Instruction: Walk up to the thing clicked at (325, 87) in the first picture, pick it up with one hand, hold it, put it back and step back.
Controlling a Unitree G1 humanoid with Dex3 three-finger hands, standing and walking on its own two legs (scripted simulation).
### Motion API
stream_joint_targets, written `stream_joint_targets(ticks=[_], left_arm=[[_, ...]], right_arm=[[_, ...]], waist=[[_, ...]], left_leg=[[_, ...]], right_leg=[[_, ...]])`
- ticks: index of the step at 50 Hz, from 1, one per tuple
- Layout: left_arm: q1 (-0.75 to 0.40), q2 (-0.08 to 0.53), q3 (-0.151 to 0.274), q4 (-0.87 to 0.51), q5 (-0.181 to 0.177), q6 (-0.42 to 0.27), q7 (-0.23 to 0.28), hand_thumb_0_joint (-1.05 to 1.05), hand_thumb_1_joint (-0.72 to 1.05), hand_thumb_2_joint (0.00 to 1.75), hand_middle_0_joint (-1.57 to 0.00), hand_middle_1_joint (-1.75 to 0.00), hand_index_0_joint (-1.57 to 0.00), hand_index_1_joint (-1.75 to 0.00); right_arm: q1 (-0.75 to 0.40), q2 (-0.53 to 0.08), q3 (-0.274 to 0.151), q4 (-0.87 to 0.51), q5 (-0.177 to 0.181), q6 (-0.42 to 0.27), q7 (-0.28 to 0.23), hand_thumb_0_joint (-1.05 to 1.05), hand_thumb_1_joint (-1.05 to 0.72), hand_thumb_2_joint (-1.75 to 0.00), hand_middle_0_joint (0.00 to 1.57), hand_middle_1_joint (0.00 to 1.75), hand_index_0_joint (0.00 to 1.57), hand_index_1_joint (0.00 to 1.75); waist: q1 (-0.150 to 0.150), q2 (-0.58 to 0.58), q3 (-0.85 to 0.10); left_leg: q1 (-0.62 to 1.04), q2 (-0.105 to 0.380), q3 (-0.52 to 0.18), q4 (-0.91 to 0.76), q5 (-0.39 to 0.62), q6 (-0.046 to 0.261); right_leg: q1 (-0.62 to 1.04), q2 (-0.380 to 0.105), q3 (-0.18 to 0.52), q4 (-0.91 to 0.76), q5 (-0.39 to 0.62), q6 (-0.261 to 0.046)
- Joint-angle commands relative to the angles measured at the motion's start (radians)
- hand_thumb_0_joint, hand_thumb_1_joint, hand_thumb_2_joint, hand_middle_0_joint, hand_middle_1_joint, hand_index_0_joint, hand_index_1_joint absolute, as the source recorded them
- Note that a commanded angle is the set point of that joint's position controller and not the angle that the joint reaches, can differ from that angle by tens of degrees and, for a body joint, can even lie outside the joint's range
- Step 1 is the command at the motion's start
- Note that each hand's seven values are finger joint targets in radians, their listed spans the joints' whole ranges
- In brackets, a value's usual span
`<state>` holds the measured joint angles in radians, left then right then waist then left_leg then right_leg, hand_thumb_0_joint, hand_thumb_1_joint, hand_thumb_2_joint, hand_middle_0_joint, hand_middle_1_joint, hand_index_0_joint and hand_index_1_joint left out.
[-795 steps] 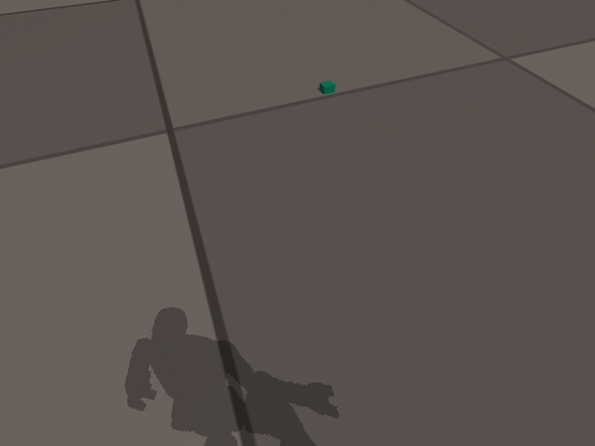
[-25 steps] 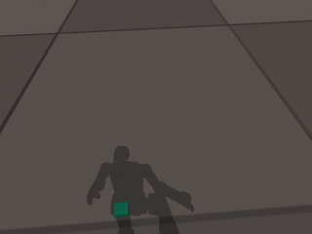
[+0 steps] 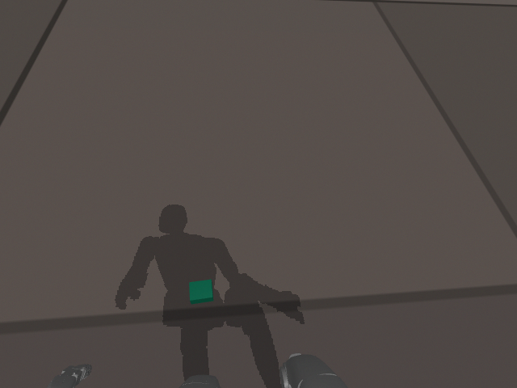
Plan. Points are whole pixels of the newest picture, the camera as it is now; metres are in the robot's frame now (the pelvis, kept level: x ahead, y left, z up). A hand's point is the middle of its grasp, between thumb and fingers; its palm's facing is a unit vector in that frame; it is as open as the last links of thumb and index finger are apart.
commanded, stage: walk up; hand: left
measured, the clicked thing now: (201, 291) +0.45 +0.19 -0.74
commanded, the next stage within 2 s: stand in 1.54 s
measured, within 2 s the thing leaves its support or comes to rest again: neither
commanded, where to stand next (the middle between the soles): +0.06 -0.03 m, yaw -2 degrees
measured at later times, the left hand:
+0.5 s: hand out of the picture +0.08 +0.22 -0.15, palm faces -0.06 -0.94 -0.33, open 7.4 cm
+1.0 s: hand out of the picture +0.09 +0.21 -0.14, palm faces -0.06 -0.94 -0.34, open 7.4 cm
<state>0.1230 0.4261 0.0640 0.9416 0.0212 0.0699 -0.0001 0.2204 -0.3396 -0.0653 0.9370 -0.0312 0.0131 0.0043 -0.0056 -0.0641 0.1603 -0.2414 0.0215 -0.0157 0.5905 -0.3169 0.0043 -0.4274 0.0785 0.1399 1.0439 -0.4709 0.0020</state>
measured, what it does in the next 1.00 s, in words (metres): steps on the spot: right foot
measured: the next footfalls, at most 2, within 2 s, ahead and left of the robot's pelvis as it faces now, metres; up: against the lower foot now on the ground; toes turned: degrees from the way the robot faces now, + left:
right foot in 0.16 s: -0.01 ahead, -0.14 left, +0.00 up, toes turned -2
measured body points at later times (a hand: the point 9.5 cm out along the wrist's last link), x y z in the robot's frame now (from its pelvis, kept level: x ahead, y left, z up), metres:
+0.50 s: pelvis -0.02 -0.02 +0.00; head -0.02 -0.02 +0.45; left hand +0.09 +0.27 -0.12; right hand +0.04 -0.33 -0.11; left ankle +0.00 +0.11 -0.73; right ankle -0.04 -0.14 -0.73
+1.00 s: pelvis -0.01 -0.03 +0.01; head +0.00 -0.03 +0.46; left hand +0.10 +0.26 -0.11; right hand +0.05 -0.34 -0.11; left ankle +0.00 +0.11 -0.73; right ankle -0.04 -0.14 -0.73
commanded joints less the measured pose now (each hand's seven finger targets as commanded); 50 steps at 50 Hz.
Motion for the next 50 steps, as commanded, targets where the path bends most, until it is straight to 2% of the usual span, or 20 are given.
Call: stream_joint_targets(ticks=[1, 4, 5, 7, 8, 9, 10, 11, 14, 16, 17, 18, 19, 20, 21, 24, 26, 35, 41, 50], left_arm=[[-0.073, 0.172, 0.045, -0.120, 0.014, -0.040, -0.004, 0.00, 0.90, 0.90, -0.20, -0.30, -0.20, -0.30], [0.011, 0.150, 0.042, -0.089, 0.007, -0.049, -0.011, 0.00, 0.90, 0.90, -0.20, -0.30, -0.20, -0.30], [0.033, 0.144, 0.042, -0.073, 0.007, -0.053, -0.014, 0.00, 0.90, 0.90, -0.20, -0.30, -0.20, -0.30], [0.143, 0.116, 0.041, -0.028, 0.007, -0.065, -0.014, 0.00, 0.90, 0.90, -0.20, -0.30, -0.20, -0.30], [0.163, 0.173, 0.057, -0.025, 0.017, -0.079, -0.009, 0.00, 0.90, 0.90, -0.20, -0.30, -0.20, -0.30], [0.096, 0.246, 0.065, -0.052, 0.022, -0.088, -0.006, 0.00, 0.90, 0.90, -0.20, -0.30, -0.20, -0.30], [0.054, 0.270, 0.061, -0.074, 0.016, -0.086, -0.011, 0.00, 0.90, 0.90, -0.20, -0.30, -0.20, -0.30], [0.034, 0.237, 0.054, -0.083, 0.012, -0.088, -0.014, 0.00, 0.90, 0.90, -0.20, -0.30, -0.20, -0.30], [0.027, 0.191, 0.038, -0.082, 0.011, -0.095, -0.007, 0.00, 0.90, 0.90, -0.20, -0.30, -0.20, -0.30], [-0.005, 0.195, 0.033, -0.092, 0.001, -0.087, -0.011, 0.00, 0.90, 0.90, -0.20, -0.30, -0.20, -0.30], [-0.031, 0.179, 0.028, -0.098, -0.008, -0.081, -0.013, 0.00, 0.90, 0.90, -0.20, -0.30, -0.20, -0.30], [-0.034, 0.142, 0.016, -0.107, -0.014, -0.078, -0.015, 0.00, 0.90, 0.90, -0.20, -0.30, -0.20, -0.30], [-0.011, 0.105, 0.008, -0.095, -0.026, -0.074, -0.016, 0.00, 0.90, 0.90, -0.20, -0.30, -0.20, -0.30], [0.028, 0.134, 0.018, -0.061, -0.024, -0.067, -0.010, 0.00, 0.90, 0.90, -0.20, -0.30, -0.20, -0.30], [0.041, 0.141, 0.019, -0.044, -0.013, -0.074, -0.010, 0.00, 0.90, 0.90, -0.20, -0.30, -0.20, -0.30], [0.025, 0.149, 0.019, -0.016, -0.012, -0.098, -0.012, 0.00, 0.90, 0.90, -0.20, -0.30, -0.20, -0.30], [-0.015, 0.168, 0.018, -0.013, -0.015, -0.100, -0.013, 0.00, 0.90, 0.90, -0.20, -0.30, -0.20, -0.30], [-0.060, 0.152, 0.006, 0.040, -0.014, -0.098, -0.006, 0.00, 0.90, 0.90, -0.20, -0.30, -0.20, -0.30], [-0.064, 0.148, 0.007, 0.065, -0.018, -0.098, -0.002, 0.00, 0.90, 0.90, -0.20, -0.30, -0.20, -0.30], [-0.078, 0.144, 0.003, 0.087, -0.018, -0.093, 0.001, 0.00, 0.90, 0.90, -0.20, -0.30, -0.20, -0.30]], right_arm=[[0.093, -0.338, -0.088, -0.085, -0.005, -0.052, -0.037, 0.00, -0.90, -0.90, 0.20, 0.30, 0.20, 0.30], [0.017, -0.340, -0.074, -0.124, -0.005, -0.053, -0.031, 0.00, -0.90, -0.90, 0.20, 0.30, 0.20, 0.30], [0.003, -0.327, -0.065, -0.131, -0.005, -0.050, -0.028, 0.00, -0.90, -0.90, 0.20, 0.30, 0.20, 0.30], [-0.047, -0.299, -0.044, -0.147, 0.004, -0.040, -0.023, 0.00, -0.90, -0.90, 0.20, 0.30, 0.20, 0.30], [-0.028, -0.251, -0.028, -0.151, 0.014, -0.037, -0.023, 0.00, -0.90, -0.90, 0.20, 0.30, 0.20, 0.30], [-0.033, -0.203, -0.011, -0.157, 0.025, -0.034, -0.022, 0.00, -0.90, -0.90, 0.20, 0.30, 0.20, 0.30], [-0.064, -0.245, -0.026, -0.142, 0.024, -0.033, -0.034, 0.00, -0.90, -0.90, 0.20, 0.30, 0.20, 0.30], [-0.042, -0.255, -0.031, -0.120, 0.023, -0.033, -0.034, 0.00, -0.90, -0.90, 0.20, 0.30, 0.20, 0.30], [-0.031, -0.233, -0.015, -0.094, 0.031, -0.051, -0.025, 0.00, -0.90, -0.90, 0.20, 0.30, 0.20, 0.30], [0.028, -0.224, -0.014, -0.060, 0.021, -0.063, -0.024, 0.00, -0.90, -0.90, 0.20, 0.30, 0.20, 0.30], [0.060, -0.222, -0.016, -0.041, 0.014, -0.068, -0.025, 0.00, -0.90, -0.90, 0.20, 0.30, 0.20, 0.30], [0.060, -0.254, -0.029, -0.036, 0.006, -0.073, -0.027, 0.00, -0.90, -0.90, 0.20, 0.30, 0.20, 0.30], [0.022, -0.301, -0.036, -0.052, 0.001, -0.082, -0.030, 0.00, -0.90, -0.90, 0.20, 0.30, 0.20, 0.30], [-0.028, -0.333, -0.037, -0.062, 0.012, -0.083, -0.023, 0.00, -0.90, -0.90, 0.20, 0.30, 0.20, 0.30], [-0.074, -0.325, -0.031, -0.067, 0.011, -0.082, -0.016, 0.00, -0.90, -0.90, 0.20, 0.30, 0.20, 0.30], [-0.103, -0.262, -0.004, -0.056, 0.019, -0.079, -0.015, 0.00, -0.90, -0.90, 0.20, 0.30, 0.20, 0.30], [-0.082, -0.247, 0.003, -0.037, 0.023, -0.078, -0.015, 0.00, -0.90, -0.90, 0.20, 0.30, 0.20, 0.30], [-0.098, -0.229, 0.004, 0.012, 0.020, -0.069, -0.017, 0.00, -0.90, -0.90, 0.20, 0.30, 0.20, 0.30], [-0.111, -0.232, 0.007, 0.036, 0.019, -0.069, -0.020, 0.00, -0.90, -0.90, 0.20, 0.30, 0.20, 0.30], [-0.129, -0.229, 0.011, 0.062, 0.017, -0.064, -0.020, 0.00, -0.90, -0.90, 0.20, 0.30, 0.20, 0.30]], waist=[[-0.069, 0.203, -0.169], [-0.024, 0.251, -0.154], [-0.018, 0.243, -0.156], [0.043, 0.219, -0.177], [0.052, 0.095, -0.198], [0.026, -0.073, -0.140], [0.040, -0.070, -0.119], [0.023, -0.043, -0.103], [0.015, -0.106, -0.096], [-0.013, -0.117, -0.125], [-0.037, -0.083, -0.142], [-0.037, -0.011, -0.154], [-0.013, 0.097, -0.158], [0.022, 0.116, -0.146], [0.037, 0.104, -0.128], [0.035, 0.146, -0.120], [0.011, 0.127, -0.126], [0.004, 0.022, -0.154], [0.007, 0.043, -0.188], [0.005, 0.056, -0.176]], left_leg=[[0.314, 0.279, -0.269, -0.127, 0.473, 0.212], [0.140, 0.272, -0.216, -0.137, 0.390, 0.207], [0.080, 0.241, -0.188, -0.131, 0.341, 0.188], [-0.022, 0.188, -0.119, -0.059, 0.234, 0.134], [-0.108, 0.130, -0.083, 0.050, 0.159, 0.073], [-0.238, 0.003, 0.012, 0.136, -0.051, 0.006], [-0.121, -0.007, -0.002, 0.233, -0.279, 0.000], [-0.097, 0.002, -0.045, 0.275, -0.297, 0.006], [-0.087, 0.002, -0.024, 0.119, -0.180, 0.013], [0.045, -0.024, 0.020, -0.070, -0.041, 0.010], [0.139, -0.019, 0.012, -0.182, 0.098, 0.013], [0.234, 0.051, -0.105, -0.230, 0.189, 0.044], [0.220, 0.203, -0.321, -0.294, 0.144, 0.115], [0.070, 0.288, -0.364, -0.308, 0.005, 0.196], [0.007, 0.271, -0.328, -0.297, 0.008, 0.187], [0.008, 0.109, -0.115, -0.206, 0.214, 0.055], [0.049, 0.063, -0.063, -0.207, 0.176, 0.027], [0.127, 0.080, -0.054, -0.221, 0.230, 0.031], [0.166, 0.093, -0.044, -0.222, 0.335, 0.028], [0.173, 0.096, -0.043, -0.251, 0.323, 0.028]], right_leg=[[-0.089, -0.051, -0.013, -0.204, -0.073, 0.009], [0.095, -0.064, -0.100, -0.338, -0.047, -0.014], [0.169, -0.052, -0.120, -0.409, -0.018, -0.024], [0.366, -0.048, -0.132, -0.670, 0.143, -0.050], [0.462, -0.136, 0.038, -0.729, 0.177, -0.075], [0.409, -0.299, 0.300, -0.758, 0.161, -0.155], [0.225, -0.405, 0.353, -0.745, 0.185, -0.269], [0.197, -0.391, 0.302, -0.728, 0.234, -0.272], [0.253, -0.299, 0.137, -0.677, 0.445, -0.201], [0.212, -0.249, 0.070, -0.611, 0.476, -0.157], [0.165, -0.241, 0.045, -0.579, 0.463, -0.128], [0.080, -0.201, 0.018, -0.524, 0.408, -0.083], [0.031, -0.106, -0.032, -0.455, 0.222, -0.029], [0.161, -0.105, -0.074, -0.440, 0.029, -0.028], [0.229, -0.114, -0.067, -0.480, 0.025, -0.036], [0.304, -0.154, 0.008, -0.658, 0.305, -0.061], [0.291, -0.181, 0.024, -0.662, 0.357, -0.074], [0.289, -0.179, 0.011, -0.721, 0.382, -0.059], [0.321, -0.180, -0.003, -0.713, 0.497, -0.055], [0.322, -0.178, -0.009, -0.738, 0.479, -0.048]])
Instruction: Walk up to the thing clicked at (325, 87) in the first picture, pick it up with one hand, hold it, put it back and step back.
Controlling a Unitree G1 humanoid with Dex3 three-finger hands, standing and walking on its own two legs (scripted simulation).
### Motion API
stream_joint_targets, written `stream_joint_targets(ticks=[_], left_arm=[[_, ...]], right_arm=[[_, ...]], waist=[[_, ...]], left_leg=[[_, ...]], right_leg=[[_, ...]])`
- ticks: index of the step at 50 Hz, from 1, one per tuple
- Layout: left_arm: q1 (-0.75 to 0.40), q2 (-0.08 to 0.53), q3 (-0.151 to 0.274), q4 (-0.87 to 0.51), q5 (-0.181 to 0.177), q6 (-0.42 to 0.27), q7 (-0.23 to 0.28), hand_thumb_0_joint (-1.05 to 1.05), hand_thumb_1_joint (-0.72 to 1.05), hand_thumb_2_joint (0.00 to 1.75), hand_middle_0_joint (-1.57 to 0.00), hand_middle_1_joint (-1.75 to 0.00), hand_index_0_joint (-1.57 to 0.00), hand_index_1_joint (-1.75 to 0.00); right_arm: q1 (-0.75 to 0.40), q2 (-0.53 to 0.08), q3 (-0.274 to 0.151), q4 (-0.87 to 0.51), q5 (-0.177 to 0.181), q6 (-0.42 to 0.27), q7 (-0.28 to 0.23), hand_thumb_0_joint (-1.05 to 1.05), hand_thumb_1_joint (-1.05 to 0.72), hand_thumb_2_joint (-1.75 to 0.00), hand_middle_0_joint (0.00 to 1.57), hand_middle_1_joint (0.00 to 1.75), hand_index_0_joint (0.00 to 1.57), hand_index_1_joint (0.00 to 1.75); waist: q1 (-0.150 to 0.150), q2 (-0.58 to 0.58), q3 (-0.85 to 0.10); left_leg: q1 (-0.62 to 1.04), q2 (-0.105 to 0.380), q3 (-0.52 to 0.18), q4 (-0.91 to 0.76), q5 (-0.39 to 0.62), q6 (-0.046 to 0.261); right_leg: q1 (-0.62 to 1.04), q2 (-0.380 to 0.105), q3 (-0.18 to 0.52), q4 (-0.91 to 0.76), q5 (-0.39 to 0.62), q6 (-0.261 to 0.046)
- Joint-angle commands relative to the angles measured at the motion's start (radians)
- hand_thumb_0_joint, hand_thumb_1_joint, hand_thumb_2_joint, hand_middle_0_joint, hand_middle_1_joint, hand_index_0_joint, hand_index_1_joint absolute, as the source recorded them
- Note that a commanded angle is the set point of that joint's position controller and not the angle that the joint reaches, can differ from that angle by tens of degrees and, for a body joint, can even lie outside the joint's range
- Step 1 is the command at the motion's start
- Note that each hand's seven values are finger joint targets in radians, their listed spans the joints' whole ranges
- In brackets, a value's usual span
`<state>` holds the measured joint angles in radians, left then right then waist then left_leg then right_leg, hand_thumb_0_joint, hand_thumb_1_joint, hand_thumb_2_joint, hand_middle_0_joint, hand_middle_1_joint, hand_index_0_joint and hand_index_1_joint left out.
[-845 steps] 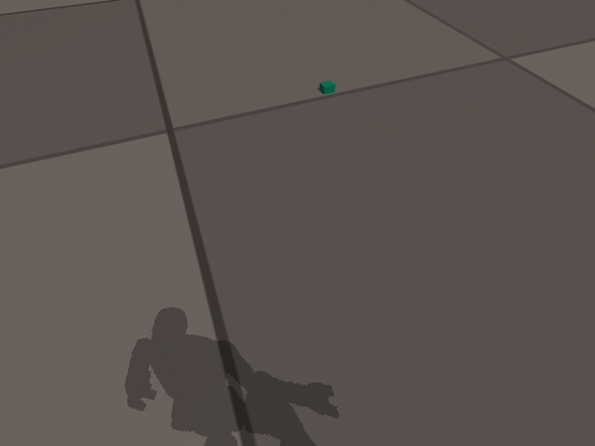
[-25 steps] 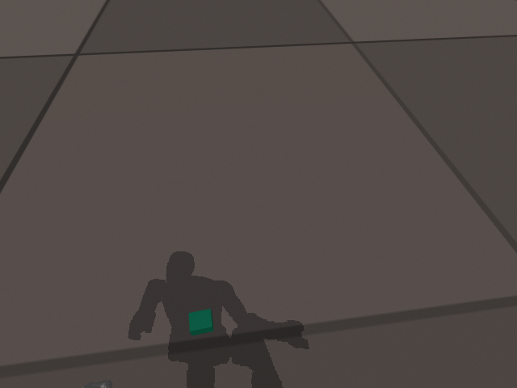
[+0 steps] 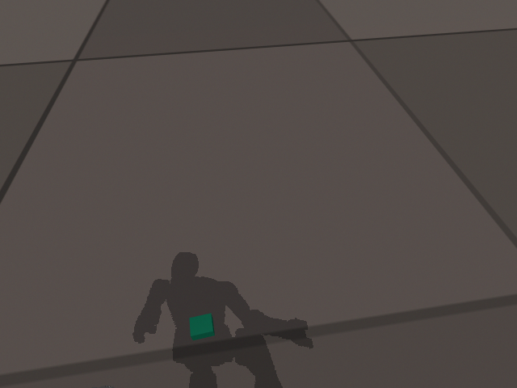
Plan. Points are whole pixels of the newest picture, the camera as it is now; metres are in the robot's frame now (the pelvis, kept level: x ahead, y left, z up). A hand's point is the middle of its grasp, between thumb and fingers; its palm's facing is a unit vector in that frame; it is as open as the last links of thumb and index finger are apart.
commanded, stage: walk up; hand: left
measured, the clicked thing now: (202, 326) +0.45 +0.26 -0.75
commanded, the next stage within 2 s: stand in 0.54 s
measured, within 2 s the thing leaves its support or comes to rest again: neither
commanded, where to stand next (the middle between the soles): +0.07 +0.01 m, yaw +2 degrees
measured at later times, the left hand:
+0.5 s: hand out of the picture +0.09 +0.26 -0.15, palm faces -0.01 -0.94 -0.33, open 7.4 cm
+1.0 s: hand out of the picture +0.06 +0.27 -0.15, palm faces -0.04 -0.94 -0.35, open 7.4 cm
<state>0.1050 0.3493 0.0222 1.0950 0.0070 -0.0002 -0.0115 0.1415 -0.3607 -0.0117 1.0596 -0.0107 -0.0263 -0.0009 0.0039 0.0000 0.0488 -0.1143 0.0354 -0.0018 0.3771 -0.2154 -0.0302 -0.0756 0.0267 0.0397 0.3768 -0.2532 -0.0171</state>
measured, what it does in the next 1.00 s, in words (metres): stands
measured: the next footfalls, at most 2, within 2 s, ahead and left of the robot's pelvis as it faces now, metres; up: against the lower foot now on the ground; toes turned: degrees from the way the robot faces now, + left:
none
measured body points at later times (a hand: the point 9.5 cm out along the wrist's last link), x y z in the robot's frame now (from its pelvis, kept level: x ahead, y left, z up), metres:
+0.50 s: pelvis +0.00 +0.01 +0.00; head +0.00 +0.01 +0.45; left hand +0.09 +0.31 -0.13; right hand +0.08 -0.30 -0.13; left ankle -0.01 +0.14 -0.74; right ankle -0.03 -0.11 -0.74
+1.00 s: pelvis -0.01 +0.01 +0.00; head +0.00 +0.01 +0.45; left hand +0.06 +0.32 -0.13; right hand +0.06 -0.29 -0.13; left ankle -0.01 +0.14 -0.74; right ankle -0.03 -0.11 -0.74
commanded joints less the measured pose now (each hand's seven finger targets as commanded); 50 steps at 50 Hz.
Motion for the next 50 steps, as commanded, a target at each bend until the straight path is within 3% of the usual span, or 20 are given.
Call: stream_joint_targets(ticks=[1, 13, 26, 27, 28, 33, 45, 50], left_arm=[[-0.057, 0.224, 0.048, -0.061, -0.004, -0.022, 0.013, 0.00, 0.90, 0.90, -0.20, -0.30, -0.20, -0.30], [-0.047, 0.212, 0.045, -0.049, -0.003, -0.020, 0.015, 0.00, 0.90, 0.90, -0.20, -0.30, -0.20, -0.30], [-0.059, 0.210, 0.041, -0.041, -0.001, -0.018, 0.012, 0.00, 0.90, 0.90, -0.20, -0.30, -0.20, -0.30], [-0.054, 0.210, 0.035, -0.037, -0.003, -0.024, 0.017, 0.00, 0.90, 0.90, -0.20, -0.30, -0.20, -0.30], [-0.047, 0.217, 0.034, -0.034, -0.004, -0.027, 0.018, 0.00, 0.90, 0.90, -0.20, -0.30, -0.20, -0.30], [-0.050, 0.222, 0.030, -0.031, -0.003, -0.034, 0.023, 0.00, 0.90, 0.90, -0.20, -0.30, -0.20, -0.30], [-0.047, 0.221, 0.018, -0.021, -0.003, -0.034, 0.025, 0.00, 0.90, 0.90, -0.20, -0.30, -0.20, -0.30], [-0.039, 0.221, 0.018, -0.020, -0.002, -0.033, 0.024, 0.00, 0.90, 0.90, -0.20, -0.30, -0.20, -0.30]], right_arm=[[-0.050, -0.213, -0.045, -0.058, -0.003, -0.024, -0.016, 0.00, -0.90, -0.90, 0.20, 0.30, 0.20, 0.30], [-0.056, -0.207, -0.045, -0.036, -0.002, -0.024, -0.018, 0.00, -0.90, -0.90, 0.20, 0.30, 0.20, 0.30], [-0.054, -0.205, -0.044, -0.025, -0.002, -0.024, -0.017, 0.00, -0.90, -0.90, 0.20, 0.30, 0.20, 0.30], [-0.099, -0.207, -0.040, -0.023, 0.002, -0.015, -0.016, 0.00, -0.90, -0.90, 0.20, 0.30, 0.20, 0.30], [-0.091, -0.196, -0.037, -0.023, 0.006, -0.012, -0.014, 0.00, -0.90, -0.90, 0.20, 0.30, 0.20, 0.30], [-0.082, -0.200, -0.032, -0.009, 0.005, -0.007, -0.012, 0.00, -0.90, -0.90, 0.20, 0.30, 0.20, 0.30], [-0.087, -0.200, -0.029, 0.017, 0.002, -0.001, -0.003, 0.00, -0.90, -0.90, 0.20, 0.30, 0.20, 0.30], [-0.083, -0.200, -0.031, 0.023, 0.002, -0.002, -0.002, 0.00, -0.90, -0.90, 0.20, 0.30, 0.20, 0.30]], waist=[[-0.005, -0.002, -0.063], [-0.005, -0.005, -0.089], [-0.009, 0.007, -0.055], [0.003, 0.033, -0.036], [-0.004, 0.010, -0.045], [-0.011, -0.002, -0.102], [-0.014, -0.003, -0.049], [-0.013, 0.001, -0.051]], left_leg=[[0.051, 0.086, -0.057, -0.036, 0.230, 0.064], [0.076, 0.093, -0.053, -0.048, 0.266, 0.069], [0.051, 0.089, -0.061, -0.081, 0.192, 0.064], [0.048, 0.100, -0.066, -0.077, 0.248, 0.057], [0.065, 0.099, -0.068, -0.077, 0.264, 0.054], [0.089, 0.103, -0.063, -0.072, 0.279, 0.056], [0.040, 0.096, -0.079, -0.112, 0.137, 0.052], [0.037, 0.095, -0.086, -0.116, 0.130, 0.053]], right_leg=[[-0.033, -0.121, 0.084, -0.063, 0.261, -0.030], [-0.007, -0.123, 0.080, -0.065, 0.303, -0.026], [-0.023, -0.116, 0.088, -0.078, 0.227, -0.023], [-0.039, -0.136, 0.091, -0.093, 0.274, -0.012], [-0.039, -0.136, 0.092, -0.099, 0.288, -0.011], [0.001, -0.145, 0.087, -0.095, 0.336, -0.007], [-0.044, -0.141, 0.088, -0.133, 0.172, -0.002], [-0.050, -0.140, 0.086, -0.131, 0.161, -0.002]])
